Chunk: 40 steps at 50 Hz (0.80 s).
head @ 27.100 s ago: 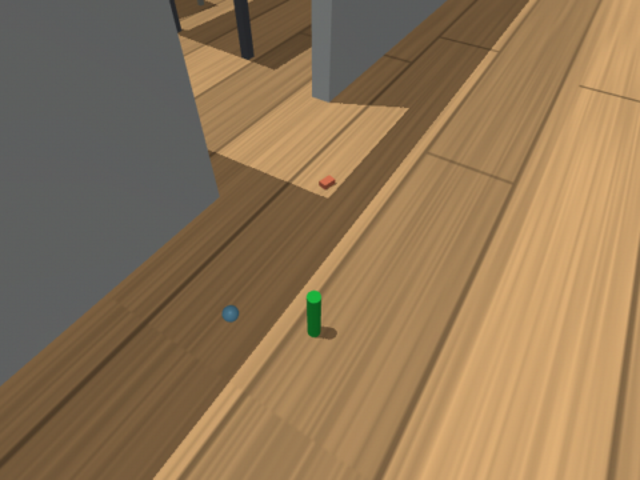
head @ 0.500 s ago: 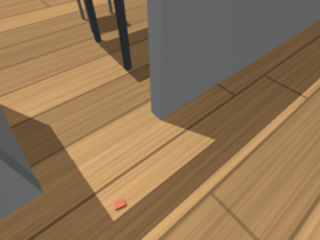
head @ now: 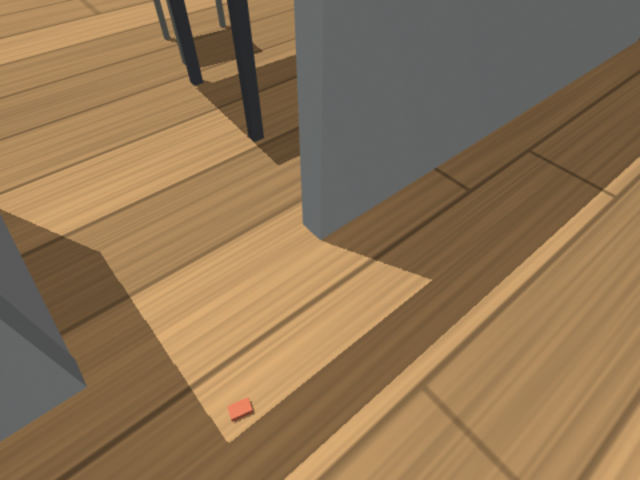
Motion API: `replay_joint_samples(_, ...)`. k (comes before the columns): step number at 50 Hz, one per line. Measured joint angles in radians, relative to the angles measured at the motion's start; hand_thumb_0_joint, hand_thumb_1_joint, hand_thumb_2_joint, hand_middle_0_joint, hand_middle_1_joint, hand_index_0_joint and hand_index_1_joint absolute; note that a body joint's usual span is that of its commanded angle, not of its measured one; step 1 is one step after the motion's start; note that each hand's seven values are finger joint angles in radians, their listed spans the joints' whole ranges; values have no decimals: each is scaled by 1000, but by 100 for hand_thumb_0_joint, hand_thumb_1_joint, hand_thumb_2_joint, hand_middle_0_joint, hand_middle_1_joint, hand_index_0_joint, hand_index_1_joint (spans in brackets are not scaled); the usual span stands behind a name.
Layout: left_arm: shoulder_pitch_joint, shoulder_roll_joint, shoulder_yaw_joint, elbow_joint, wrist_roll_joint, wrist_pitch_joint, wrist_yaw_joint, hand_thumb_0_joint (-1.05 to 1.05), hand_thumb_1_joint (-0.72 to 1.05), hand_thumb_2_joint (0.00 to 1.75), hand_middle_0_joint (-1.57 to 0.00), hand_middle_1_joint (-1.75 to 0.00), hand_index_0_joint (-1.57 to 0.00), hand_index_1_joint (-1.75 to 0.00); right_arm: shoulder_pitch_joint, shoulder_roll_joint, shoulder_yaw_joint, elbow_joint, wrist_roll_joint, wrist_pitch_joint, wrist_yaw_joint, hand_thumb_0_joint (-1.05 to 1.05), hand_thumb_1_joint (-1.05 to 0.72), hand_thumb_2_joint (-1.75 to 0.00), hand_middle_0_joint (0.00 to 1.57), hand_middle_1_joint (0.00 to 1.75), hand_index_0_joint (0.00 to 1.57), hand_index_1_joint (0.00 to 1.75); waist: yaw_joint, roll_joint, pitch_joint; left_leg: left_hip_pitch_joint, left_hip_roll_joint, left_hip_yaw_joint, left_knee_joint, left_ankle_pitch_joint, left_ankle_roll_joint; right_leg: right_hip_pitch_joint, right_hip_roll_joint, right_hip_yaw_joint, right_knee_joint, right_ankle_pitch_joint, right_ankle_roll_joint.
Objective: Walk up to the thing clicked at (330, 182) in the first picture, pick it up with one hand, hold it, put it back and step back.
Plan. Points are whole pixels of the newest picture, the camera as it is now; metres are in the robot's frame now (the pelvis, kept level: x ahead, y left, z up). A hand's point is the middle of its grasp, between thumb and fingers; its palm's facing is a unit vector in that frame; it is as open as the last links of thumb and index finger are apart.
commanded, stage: stand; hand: left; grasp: from above
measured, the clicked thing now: (240, 409) +0.42 +0.24 -0.77
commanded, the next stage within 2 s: rise first in 0.26 s
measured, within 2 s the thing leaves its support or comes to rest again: neither
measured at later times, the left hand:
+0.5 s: hand out of the picture +0.12 +0.25 -0.16, palm faces +0.03 -0.94 -0.34, open 7.7 cm
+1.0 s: hand out of the picture +0.12 +0.27 -0.22, palm faces -0.13 -0.86 -0.49, open 12.5 cm
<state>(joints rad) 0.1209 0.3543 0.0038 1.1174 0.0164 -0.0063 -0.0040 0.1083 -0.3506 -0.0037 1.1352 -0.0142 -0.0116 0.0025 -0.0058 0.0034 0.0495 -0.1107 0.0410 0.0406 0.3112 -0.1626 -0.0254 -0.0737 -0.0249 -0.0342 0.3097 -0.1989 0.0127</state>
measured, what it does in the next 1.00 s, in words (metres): lowers itself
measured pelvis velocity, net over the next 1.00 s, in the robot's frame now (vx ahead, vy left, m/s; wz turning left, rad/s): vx -0.02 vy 0.01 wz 0.00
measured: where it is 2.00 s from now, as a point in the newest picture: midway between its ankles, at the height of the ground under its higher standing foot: outside the picture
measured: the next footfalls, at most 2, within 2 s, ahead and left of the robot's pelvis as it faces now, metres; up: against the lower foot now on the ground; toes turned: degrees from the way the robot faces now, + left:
none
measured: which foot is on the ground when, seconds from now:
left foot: down 0.00-1.00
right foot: down 0.00-1.00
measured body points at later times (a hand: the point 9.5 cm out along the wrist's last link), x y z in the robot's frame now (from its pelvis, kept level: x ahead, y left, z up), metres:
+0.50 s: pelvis -0.01 +0.00 -0.01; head +0.03 +0.00 +0.44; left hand +0.11 +0.30 -0.13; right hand +0.09 -0.29 -0.13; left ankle +0.00 +0.13 -0.75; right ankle -0.02 -0.12 -0.75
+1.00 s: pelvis -0.02 +0.01 -0.08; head +0.07 +0.02 +0.37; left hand +0.13 +0.31 -0.19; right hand +0.12 -0.25 -0.18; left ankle +0.00 +0.13 -0.75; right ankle -0.02 -0.12 -0.75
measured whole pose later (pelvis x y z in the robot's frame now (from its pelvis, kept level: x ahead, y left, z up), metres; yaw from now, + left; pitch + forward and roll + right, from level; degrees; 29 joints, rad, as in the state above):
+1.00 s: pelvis -0.02 +0.01 -0.08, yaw +0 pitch +14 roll -1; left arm 0.15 0.30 0.16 0.67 0.27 0.14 0.05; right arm 0.22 -0.24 -0.05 0.62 0.01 -0.11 -0.02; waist -0.03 0.00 -0.07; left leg -0.82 0.06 0.01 1.02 -0.45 -0.01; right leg -0.76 -0.03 -0.03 1.00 -0.49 0.02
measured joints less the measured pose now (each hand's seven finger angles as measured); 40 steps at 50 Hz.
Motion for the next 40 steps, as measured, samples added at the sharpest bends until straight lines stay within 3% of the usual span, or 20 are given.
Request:
replay_joint_samples(19,3,-1,2,0,-1,0,-1,1,90,90,-20,-30,-20,-31,0,0,2,-5,1,-1,-1,1,-91,-90,20,30,21,30,2,1,3,4,0,1,-1,-2,0,2,0,1,2,-3,0)
replay_joint_samples(22,-20,-21,30,-57,-22,-12,14,1,86,89,-22,-34,-21,-35,48,8,2,-136,44,-17,-28,1,-91,-90,20,30,21,30,-3,4,3,-72,-3,-11,62,-21,4,-69,-5,-9,66,-27,-1)
replay_joint_samples(25,-115,-29,77,-33,9,-15,3,1,76,87,-24,-43,-23,-44,71,36,-5,-232,53,-30,-39,1,-92,-90,20,30,20,30,-6,1,9,-163,-1,-19,133,-40,4,-158,-5,-13,137,-49,-4)
replay_joint_samples(30,-179,-14,143,-61,103,2,-11,1,49,83,-27,-64,-27,-64,104,92,-22,-336,37,-34,-30,1,-92,-90,20,30,20,30,-17,-17,-20,-299,6,-12,249,-84,2,-301,-2,-1,259,-92,-7)
replay_joint_samples(40,-88,-39,158,-225,184,105,36,1,-12,79,-31,-83,-31,-83,155,109,-35,-455,30,-50,-11,1,-91,-90,20,30,21,30,-31,-3,-84,-492,10,-12,468,-189,10,-487,-5,8,461,-187,2)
